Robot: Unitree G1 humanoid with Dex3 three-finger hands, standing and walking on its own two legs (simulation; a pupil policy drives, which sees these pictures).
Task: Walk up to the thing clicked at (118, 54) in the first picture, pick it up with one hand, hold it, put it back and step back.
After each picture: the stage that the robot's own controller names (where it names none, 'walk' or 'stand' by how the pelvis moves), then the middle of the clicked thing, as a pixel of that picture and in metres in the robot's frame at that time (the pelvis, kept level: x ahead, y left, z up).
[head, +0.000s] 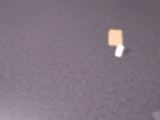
stand; (119, 50) +1.19 -0.39 -0.72
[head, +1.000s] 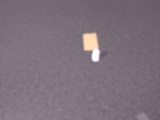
walk; (95, 55) +1.13 -0.05 -0.70
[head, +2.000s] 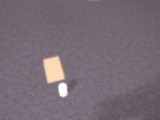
walk; (63, 89) +0.68 +0.19 -0.69
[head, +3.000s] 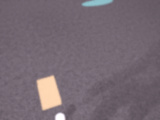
stand; out of the picture +0.41 +0.16 -0.70
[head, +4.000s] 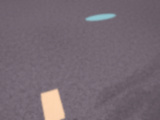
stand; out of the picture +0.38 +0.16 -0.72
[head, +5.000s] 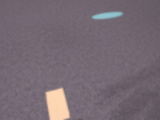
stand; out of the picture +0.37 +0.13 -0.72
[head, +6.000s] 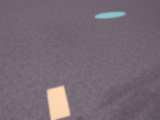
stand; out of the picture +0.38 +0.12 -0.72
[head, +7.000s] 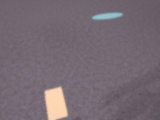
stand; out of the picture +0.39 +0.15 -0.73
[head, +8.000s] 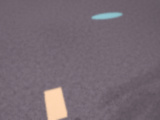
stand; out of the picture +0.38 +0.15 -0.73
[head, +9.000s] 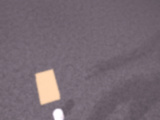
go down; (58, 115) +0.39 +0.16 -0.70
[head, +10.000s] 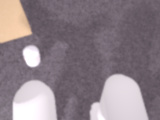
go down; (32, 56) +0.47 +0.18 -0.31
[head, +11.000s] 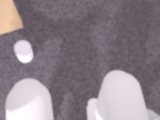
close in; (24, 52) +0.47 +0.19 -0.29
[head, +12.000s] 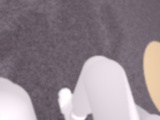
close in; out of the picture +0.46 +0.23 -0.23
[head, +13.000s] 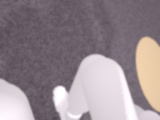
close; out of the picture +0.46 +0.24 -0.23
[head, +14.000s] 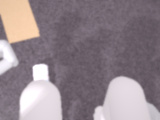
lift; (41, 78) +0.38 +0.16 -0.32
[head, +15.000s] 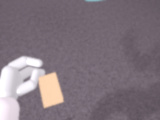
close; out of the picture +0.32 +0.13 -0.67
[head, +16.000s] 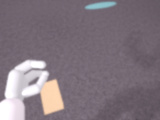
close; out of the picture +0.30 +0.15 -0.71
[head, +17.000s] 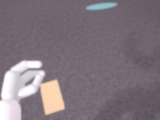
stand; out of the picture +0.30 +0.14 -0.71
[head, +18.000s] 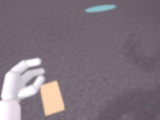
stand; out of the picture +0.32 +0.15 -0.71
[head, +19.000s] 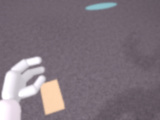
stand; out of the picture +0.31 +0.15 -0.70
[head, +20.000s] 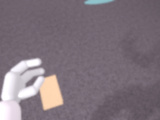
stand; out of the picture +0.31 +0.15 -0.69
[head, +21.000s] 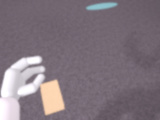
stand; out of the picture +0.30 +0.15 -0.70
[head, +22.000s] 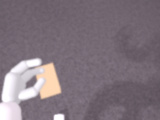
stand; out of the picture +0.33 +0.15 -0.66
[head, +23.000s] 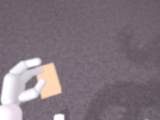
stand; out of the picture +0.33 +0.15 -0.65
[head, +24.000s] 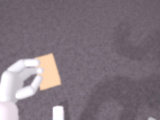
stand; (58, 116) +0.33 +0.16 -0.61
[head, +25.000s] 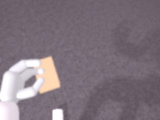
stand; (58, 119) +0.33 +0.16 -0.63
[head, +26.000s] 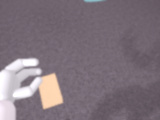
stand; out of the picture +0.31 +0.16 -0.68
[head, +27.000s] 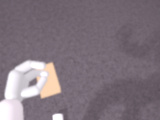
stand; out of the picture +0.32 +0.16 -0.67
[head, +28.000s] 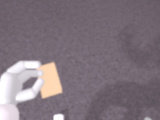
stand; out of the picture +0.32 +0.16 -0.64
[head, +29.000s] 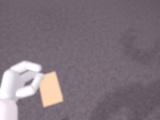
stand; out of the picture +0.31 +0.17 -0.69
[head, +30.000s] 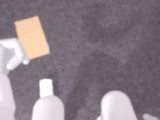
crouch; (46, 90) +0.36 +0.17 -0.45
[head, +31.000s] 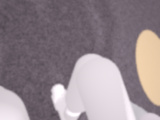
lower; out of the picture +0.36 +0.23 -0.26
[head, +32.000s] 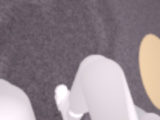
lower; out of the picture +0.36 +0.23 -0.26
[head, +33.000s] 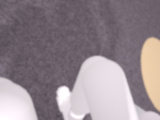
lower; out of the picture +0.36 +0.23 -0.26
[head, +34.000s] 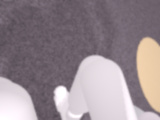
lower; out of the picture +0.36 +0.23 -0.26
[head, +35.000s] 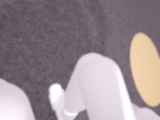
loosen; out of the picture +0.36 +0.24 -0.26
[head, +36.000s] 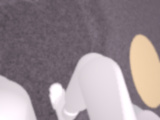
withdraw; out of the picture +0.37 +0.24 -0.26
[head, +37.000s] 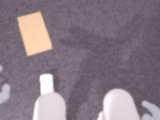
walk; (47, 85) +0.38 +0.18 -0.46
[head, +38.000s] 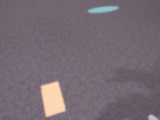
stand; out of the picture +0.31 +0.16 -0.69
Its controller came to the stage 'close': yes
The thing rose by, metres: 0.01
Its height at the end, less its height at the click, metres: -0.02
